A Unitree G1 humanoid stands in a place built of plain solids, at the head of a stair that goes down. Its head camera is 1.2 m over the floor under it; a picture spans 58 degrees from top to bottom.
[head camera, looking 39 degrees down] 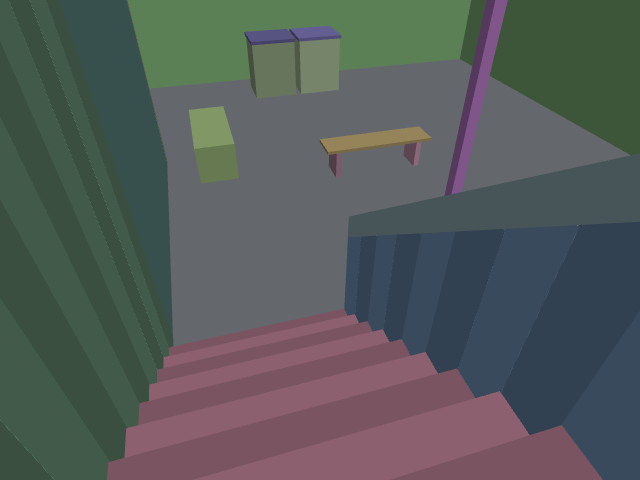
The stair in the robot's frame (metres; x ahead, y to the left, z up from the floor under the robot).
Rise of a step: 0.21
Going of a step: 0.26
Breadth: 1.60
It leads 16 degrees to the left of straight ahead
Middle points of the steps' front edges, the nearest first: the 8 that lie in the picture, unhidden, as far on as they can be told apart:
0.78 0.02 -0.42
1.03 0.10 -0.62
1.28 0.17 -0.83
1.54 0.25 -1.04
1.79 0.32 -1.25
2.05 0.39 -1.46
2.30 0.47 -1.67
2.55 0.54 -1.88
